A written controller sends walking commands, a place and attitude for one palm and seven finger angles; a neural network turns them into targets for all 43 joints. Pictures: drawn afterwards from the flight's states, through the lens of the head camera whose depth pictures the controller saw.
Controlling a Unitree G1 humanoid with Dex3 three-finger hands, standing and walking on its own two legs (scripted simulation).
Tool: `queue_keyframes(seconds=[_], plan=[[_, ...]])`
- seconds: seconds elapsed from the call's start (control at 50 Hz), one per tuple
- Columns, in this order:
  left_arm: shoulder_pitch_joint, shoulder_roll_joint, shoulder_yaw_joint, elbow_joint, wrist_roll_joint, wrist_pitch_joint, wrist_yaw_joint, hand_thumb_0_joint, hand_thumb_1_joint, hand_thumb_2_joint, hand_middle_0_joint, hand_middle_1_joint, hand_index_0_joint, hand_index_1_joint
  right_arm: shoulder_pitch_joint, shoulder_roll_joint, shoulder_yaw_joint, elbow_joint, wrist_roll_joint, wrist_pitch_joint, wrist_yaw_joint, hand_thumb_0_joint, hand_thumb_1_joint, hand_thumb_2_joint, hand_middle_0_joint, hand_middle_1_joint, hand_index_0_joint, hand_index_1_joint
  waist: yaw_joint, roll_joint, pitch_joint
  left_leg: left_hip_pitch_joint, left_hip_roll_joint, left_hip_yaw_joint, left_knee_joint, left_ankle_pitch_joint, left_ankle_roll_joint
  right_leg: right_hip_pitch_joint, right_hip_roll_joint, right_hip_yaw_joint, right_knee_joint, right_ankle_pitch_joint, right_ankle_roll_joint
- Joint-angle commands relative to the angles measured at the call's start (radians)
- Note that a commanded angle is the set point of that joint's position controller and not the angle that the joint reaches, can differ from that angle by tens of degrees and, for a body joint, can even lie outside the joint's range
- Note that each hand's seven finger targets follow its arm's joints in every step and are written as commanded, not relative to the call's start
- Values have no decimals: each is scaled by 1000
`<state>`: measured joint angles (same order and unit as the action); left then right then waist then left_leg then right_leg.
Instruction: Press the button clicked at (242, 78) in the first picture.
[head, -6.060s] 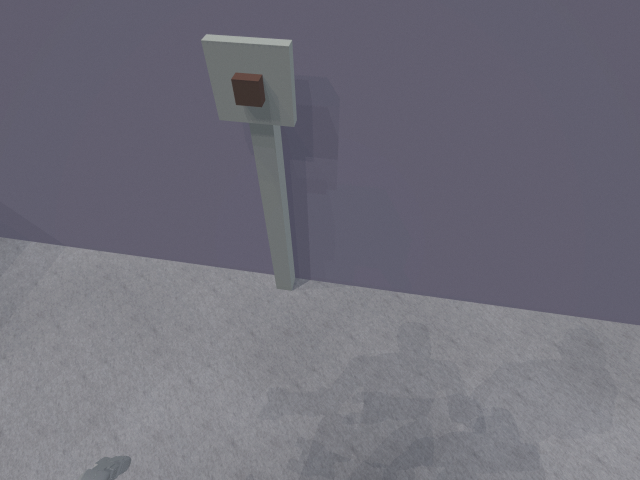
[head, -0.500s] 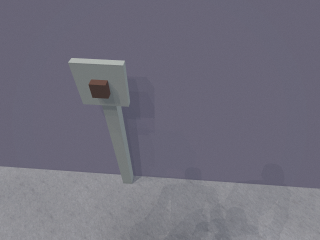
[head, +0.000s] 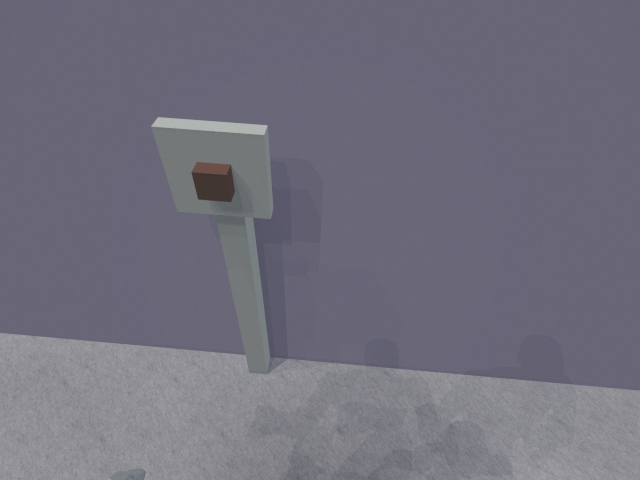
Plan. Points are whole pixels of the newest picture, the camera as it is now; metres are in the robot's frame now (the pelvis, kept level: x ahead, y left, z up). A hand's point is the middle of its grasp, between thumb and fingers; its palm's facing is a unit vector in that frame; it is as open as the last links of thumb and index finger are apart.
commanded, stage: look again from close up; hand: left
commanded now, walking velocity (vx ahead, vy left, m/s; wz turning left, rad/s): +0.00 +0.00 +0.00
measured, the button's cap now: (214, 181) +0.56 +0.21 +0.06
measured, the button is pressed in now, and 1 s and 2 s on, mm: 0 0 0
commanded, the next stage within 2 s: shuffle to correct the standing spot in 0.18 s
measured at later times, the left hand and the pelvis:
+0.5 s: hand out of the picture +0.05 +0.20 -0.16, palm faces -0.01 -0.96 -0.26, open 7.4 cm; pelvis +0.02 -0.01 +0.00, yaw +0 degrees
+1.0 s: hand out of the picture +0.07 +0.19 -0.17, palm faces -0.03 -0.98 -0.22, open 7.3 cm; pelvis +0.03 +0.01 +0.00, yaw -3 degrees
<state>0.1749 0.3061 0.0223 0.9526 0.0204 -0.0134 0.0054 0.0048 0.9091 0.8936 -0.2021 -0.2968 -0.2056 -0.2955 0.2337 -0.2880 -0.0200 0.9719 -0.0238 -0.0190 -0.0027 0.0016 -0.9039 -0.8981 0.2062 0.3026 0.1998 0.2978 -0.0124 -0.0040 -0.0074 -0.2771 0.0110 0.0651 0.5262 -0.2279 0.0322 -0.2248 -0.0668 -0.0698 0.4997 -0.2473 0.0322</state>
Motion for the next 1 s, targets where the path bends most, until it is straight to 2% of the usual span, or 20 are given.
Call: queue_keyframes(seconds=[0.0, 0.26, 0.34, 0.4, 0.48, 0.54, 0.58, 0.6, 0.62, 0.64, 0.66, 0.68, 0.7, 0.72, 0.74, 0.78, 0.82, 0.86, 0.9, 0.98], plan=[[-17, 182, 33, -57, -2, -16, 9, 0, 900, 900, -200, -300, -200, -300, -70, -222, -47, -75, 3, -32, -7, 0, -900, -900, 200, 300, 200, 300, 17, 29, -33, 13, 122, -160, -168, 136, 20, 66, -46, 69, -78, 106, -62], [-57, 215, 13, -11, -3, -15, 4, 0, 900, 900, -200, -300, -200, -300, -163, -242, -29, -24, 8, -18, 1, 0, -900, -900, 200, 300, 200, 300, 8, 5, -44, 104, 117, -124, -181, 163, 4, 67, -70, 83, -144, 134, -59], [18, 116, -13, 40, -3, 1, 12, 0, 900, 900, -200, -300, -200, -300, -106, -127, 5, 23, 4, 5, 7, 0, -900, -900, 200, 300, 200, 300, 9, -15, -29, 98, 91, -88, -167, 33, -21, 63, -80, 97, -176, -1, -47], [67, 123, -11, 60, -1, 6, 12, 0, 900, 900, -200, -300, -200, -300, -81, -104, 12, 39, 3, 15, 9, 0, -900, -900, 200, 300, 200, 300, 18, -61, 40, 36, 56, -51, -125, -66, -32, 40, -104, 148, -222, -121, -67], [131, 129, 9, 75, -1, 1, 17, 0, 900, 900, -200, -300, -200, -300, -43, -80, 9, 54, 3, 13, 7, 0, -900, -900, 200, 300, 200, 300, 27, -111, 87, -35, 31, -2, -37, -96, -38, 68, -162, 205, -238, -106, -115], [164, 108, 21, 78, 1, 1, 22, 0, 900, 900, -200, -300, -200, -300, 10, -56, 2, 65, 7, 8, 5, 0, -900, -900, 200, 300, 200, 300, 21, -96, 109, -29, 30, 7, -21, -92, -27, 49, -165, 185, -206, -97, -126], [173, 73, 22, 81, 1, 5, 23, 0, 900, 900, -200, -300, -200, -300, 63, -46, -2, 83, 12, 1, 2, 0, -900, -900, 200, 300, 200, 300, 7, -24, 111, 35, 39, -18, -72, -32, -13, 11, -117, 123, -133, -88, -106], [165, 42, 16, 80, 1, 9, 24, 0, 900, 900, -200, -300, -200, -300, 96, -51, -3, 96, 14, -3, -1, 0, -900, -900, 200, 300, 200, 300, -3, 45, 113, 81, 76, -70, -121, 43, 3, -24, -63, 55, -60, -69, -78], [171, -4, 4, 84, 4, 11, 27, 0, 900, 900, -200, -300, -200, -300, 134, -73, -11, 118, 16, -4, -6, 0, -900, -900, 200, 300, 200, 300, -8, 133, 100, 141, 149, -157, -167, 150, 33, -69, -14, -13, 26, -60, -47], [179, -44, -9, 88, 3, 11, 32, 0, 900, 900, -200, -300, -200, -300, 160, -75, -12, 130, 17, -6, -18, 0, -900, -900, 200, 300, 200, 300, -4, 182, 83, 175, 199, -206, -192, 329, 64, -79, 10, -38, 71, -81, -28], [191, -62, -17, 101, -2, 9, 37, 0, 900, 900, -200, -300, -200, -300, 156, -55, -7, 139, 19, -8, -29, 0, -900, -900, 200, 300, 200, 300, 8, 151, 71, 208, 210, -197, -167, 540, 81, -76, 6, -21, 67, -106, -23], [206, -71, -20, 115, -7, 9, 42, 0, 900, 900, -200, -300, -200, -300, 143, -38, -4, 138, 21, -11, -37, 0, -900, -900, 200, 300, 200, 300, 17, 113, 67, 206, 203, -167, -139, 675, 77, -36, -7, -3, 25, -74, -23], [229, -69, -19, 129, -12, 8, 45, 0, 900, 900, -200, -300, -200, -300, 117, -30, -4, 134, 25, -14, -43, 0, -900, -900, 200, 300, 200, 300, 30, 89, 51, 198, 180, -136, -115, 721, 56, 22, -23, 11, -40, 53, -23], [239, -48, -15, 138, -11, 5, 46, 0, 900, 900, -200, -300, -200, -300, 104, -31, -7, 132, 27, -16, -45, 0, -900, -900, 200, 300, 200, 300, 27, 47, 50, 184, 153, -110, -94, 754, 30, 70, -34, 18, -59, 225, -31], [241, -29, -10, 137, -12, 3, 48, 0, 900, 900, -200, -300, -200, -300, 104, -44, -14, 129, 28, -19, -47, 0, -900, -900, 200, 300, 200, 300, 21, 31, 36, 190, 141, -93, -97, 750, 12, 97, -44, 19, -55, 312, -34], [236, -34, -4, 123, -12, 8, 53, 0, 900, 900, -200, -300, -200, -300, 116, -29, -23, 131, 28, -16, -50, 0, -900, -900, 200, 300, 200, 300, 14, 14, 15, 202, 138, -77, -94, 759, 3, 109, -47, 13, -34, 383, -30], [232, -56, -2, 106, -10, 16, 55, 0, 900, 900, -200, -300, -200, -300, 133, -5, -27, 134, 26, -11, -52, 0, -900, -900, 200, 300, 200, 300, 10, 32, 3, 213, 148, -77, -97, 775, 8, 89, -38, 11, -15, 353, -26], [222, -67, 3, 88, -8, 23, 53, 0, 900, 900, -200, -300, -200, -300, 137, 4, -34, 131, 22, -8, -53, 0, -900, -900, 200, 300, 200, 300, 9, 64, -6, 224, 164, -86, -112, 724, 18, 55, -28, 13, -2, 258, -24], [205, -73, 7, 77, -5, 26, 48, 0, 900, 900, -200, -300, -200, -300, 126, 9, -39, 125, 19, -5, -51, 0, -900, -900, 200, 300, 200, 300, 12, 71, 0, 193, 177, -96, -136, 586, 31, 40, -22, 17, -9, 166, -24], [188, -58, 7, 78, -1, 20, 45, 0, 900, 900, -200, -300, -200, -300, 83, 30, -36, 117, 16, -4, -35, 0, -900, -900, 200, 300, 200, 300, 22, 36, 23, 80, 137, -80, -157, 288, 11, 88, -44, 41, -69, 206, -34]])
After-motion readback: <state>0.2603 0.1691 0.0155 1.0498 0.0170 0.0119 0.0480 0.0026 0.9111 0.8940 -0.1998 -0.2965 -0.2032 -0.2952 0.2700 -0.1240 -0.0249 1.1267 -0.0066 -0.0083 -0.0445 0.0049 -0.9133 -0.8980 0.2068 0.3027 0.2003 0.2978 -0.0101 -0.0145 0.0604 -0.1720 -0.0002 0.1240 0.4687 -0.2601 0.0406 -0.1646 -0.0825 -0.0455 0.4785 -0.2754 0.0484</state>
